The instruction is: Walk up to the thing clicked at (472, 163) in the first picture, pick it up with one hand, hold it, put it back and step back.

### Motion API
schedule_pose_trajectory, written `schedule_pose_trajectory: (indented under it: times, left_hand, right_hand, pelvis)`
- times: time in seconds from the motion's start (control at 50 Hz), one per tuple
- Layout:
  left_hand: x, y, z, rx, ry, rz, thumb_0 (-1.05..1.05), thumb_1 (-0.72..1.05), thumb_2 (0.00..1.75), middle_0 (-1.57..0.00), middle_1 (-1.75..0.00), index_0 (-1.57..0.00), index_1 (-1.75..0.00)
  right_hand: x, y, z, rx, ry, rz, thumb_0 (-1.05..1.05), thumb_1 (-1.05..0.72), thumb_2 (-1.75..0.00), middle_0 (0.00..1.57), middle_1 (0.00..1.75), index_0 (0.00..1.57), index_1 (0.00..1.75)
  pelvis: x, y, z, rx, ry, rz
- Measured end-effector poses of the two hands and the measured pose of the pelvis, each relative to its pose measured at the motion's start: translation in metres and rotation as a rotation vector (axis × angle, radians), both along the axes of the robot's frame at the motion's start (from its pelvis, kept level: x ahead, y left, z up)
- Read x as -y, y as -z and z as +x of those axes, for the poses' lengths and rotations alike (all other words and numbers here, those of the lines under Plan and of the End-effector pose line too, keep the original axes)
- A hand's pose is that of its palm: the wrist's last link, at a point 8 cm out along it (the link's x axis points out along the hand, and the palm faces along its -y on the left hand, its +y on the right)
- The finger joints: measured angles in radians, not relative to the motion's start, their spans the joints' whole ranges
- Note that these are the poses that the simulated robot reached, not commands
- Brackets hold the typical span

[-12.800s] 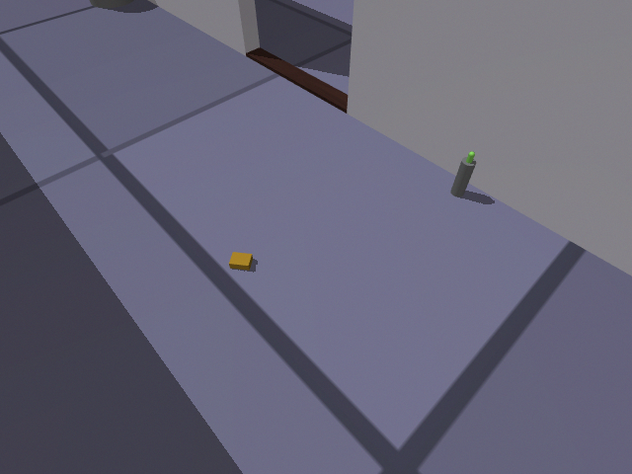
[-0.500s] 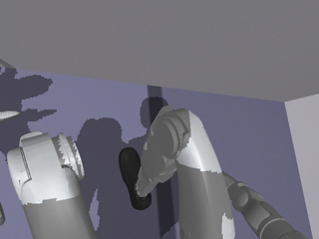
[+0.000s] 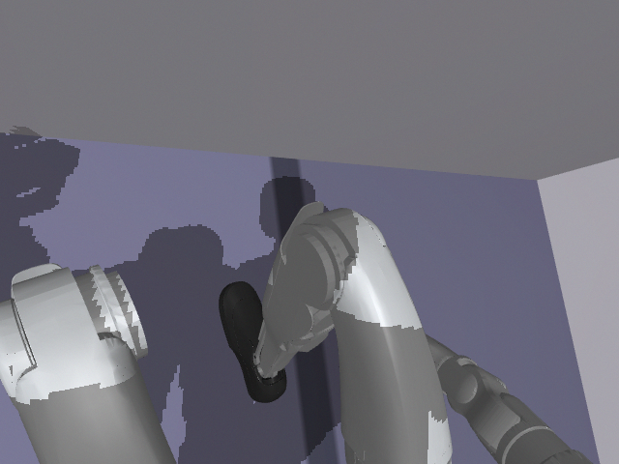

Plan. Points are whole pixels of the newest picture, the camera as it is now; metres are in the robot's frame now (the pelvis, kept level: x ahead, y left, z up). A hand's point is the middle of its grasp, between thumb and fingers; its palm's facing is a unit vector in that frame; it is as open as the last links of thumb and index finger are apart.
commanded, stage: settle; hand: left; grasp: from the side
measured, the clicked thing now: out of the picture +0.45 +0.27 -0.17
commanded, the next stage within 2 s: lift in 1.94 s
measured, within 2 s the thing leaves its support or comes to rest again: leaves its support in 0.24 s
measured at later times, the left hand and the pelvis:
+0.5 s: hand out of the picture +0.44 +0.29 -0.11, palm faces +0.27 -0.96 -0.03, open 8.8 cm; pelvis +0.01 +0.00 +0.01, yaw +1 degrees
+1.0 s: hand out of the picture +0.43 +0.31 +0.00, palm faces +0.26 -0.96 -0.07, open 8.7 cm; pelvis +0.02 -0.01 +0.05, yaw +7 degrees
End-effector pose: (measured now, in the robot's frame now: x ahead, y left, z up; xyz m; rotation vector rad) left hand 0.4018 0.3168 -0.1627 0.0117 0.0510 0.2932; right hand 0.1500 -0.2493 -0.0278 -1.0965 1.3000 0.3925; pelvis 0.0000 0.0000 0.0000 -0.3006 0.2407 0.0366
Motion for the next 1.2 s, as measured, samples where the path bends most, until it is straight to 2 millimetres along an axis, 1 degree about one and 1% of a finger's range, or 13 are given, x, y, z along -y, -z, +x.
schedule_pose_trajectory:
  times: [0.08, 0.18, 0.28, 0.38, 0.44, 0.58, 0.68, 0.82, 1.02, 1.2]
  left_hand:
    - [0.004, 0.002, 0.005, 0.008, 0.009, -0.008, 0.0, 0.0, 0.77, -0.73, -0.86, -0.75, -0.9]
    - [-0.002, 0.002, 0.005, 0.015, -0.008, -0.005, -0.01, -0.11, 0.87, -0.75, -0.97, -0.78, -1.01]
    - [-0.01, -0.007, 0.005, 0.031, 0.01, 0.023, -0.02, -0.2, 0.95, -0.77, -1.05, -0.8, -1.1]
    - [-0.019, -0.027, 0.004, 0.058, 0.008, 0.031, -0.03, -0.29, 1.01, -0.8, -1.12, -0.84, -1.17]
    - [-0.023, -0.04, 0.002, 0.066, 0.009, 0.029, -0.03, -0.31, 1.05, -0.8, -1.13, -0.83, -1.19]
    - [-0.027, -0.074, -0.004, 0.079, 0.038, 0.04, -0.03, -0.3, 1.06, -0.8, -1.14, -0.83, -1.19]
    - [-0.034, -0.102, -0.01, 0.095, 0.02, 0.042, -0.03, -0.3, 1.06, -0.8, -1.14, -0.83, -1.19]
    - [-0.041, -0.138, -0.007, 0.08, 0.022, 0.07, -0.03, -0.3, 1.06, -0.8, -1.13, -0.83, -1.18]
    - [-0.036, -0.169, -0.009, 0.027, 0.027, 0.052, -0.03, -0.3, 1.06, -0.8, -1.13, -0.83, -1.18]
    - [-0.03, -0.191, -0.003, 0.021, 0.029, 0.031, -0.03, -0.3, 1.06, -0.8, -1.13, -0.84, -1.18]
  right_hand:
    - [-0.002, -0.003, -0.002, 0.002, 0.005, -0.008, 0.0, -0.89, -0.89, 0.2, 0.3, 0.2, 0.3]
    - [-0.002, -0.005, -0.003, -0.01, 0.006, -0.017, 0.0, -0.9, -0.9, 0.2, 0.3, 0.2, 0.3]
    - [-0.001, -0.004, -0.001, -0.018, 0.017, -0.017, 0.0, -0.9, -0.9, 0.2, 0.3, 0.2, 0.3]
    - [0.001, -0.004, 0.005, 0.001, 0.038, 0.001, 0.0, -0.91, -0.9, 0.2, 0.3, 0.21, 0.3]
    - [0.0, -0.004, 0.01, 0.028, 0.054, 0.021, 0.0, -0.91, -0.9, 0.2, 0.3, 0.21, 0.3]
    - [0.0, -0.003, 0.022, 0.086, 0.105, 0.078, 0.0, -0.9, -0.9, 0.2, 0.3, 0.2, 0.3]
    - [-0.002, 0.001, 0.027, 0.115, 0.156, 0.126, 0.0, -0.9, -0.9, 0.2, 0.3, 0.2, 0.3]
    - [-0.003, 0.008, 0.03, 0.144, 0.243, 0.192, 0.0, -0.89, -0.89, 0.2, 0.3, 0.2, 0.3]
    - [-0.001, 0.015, 0.029, 0.139, 0.365, 0.265, 0.0, -0.89, -0.89, 0.2, 0.3, 0.2, 0.3]
    - [0.005, 0.01, 0.043, 0.183, 0.408, 0.288, 0.0, -0.89, -0.89, 0.2, 0.3, 0.2, 0.3]
  pelvis:
    - [-0.001, 0.0, 0.001, 0.002, 0.006, -0.007]
    - [-0.001, -0.002, 0.002, -0.002, 0.006, -0.01]
    - [-0.002, -0.005, 0.003, -0.017, 0.001, -0.009]
    - [-0.001, -0.008, 0.004, -0.037, -0.009, 0.0]
    - [0.0, -0.01, 0.005, -0.051, -0.014, 0.006]
    - [0.002, -0.017, 0.006, -0.094, -0.027, 0.027]
    - [0.003, -0.022, 0.008, -0.134, -0.04, 0.044]
    - [0.005, -0.031, 0.011, -0.189, -0.058, 0.069]
    - [0.01, -0.047, 0.019, -0.274, -0.077, 0.11]
    - [0.015, -0.06, 0.026, -0.318, -0.088, 0.136]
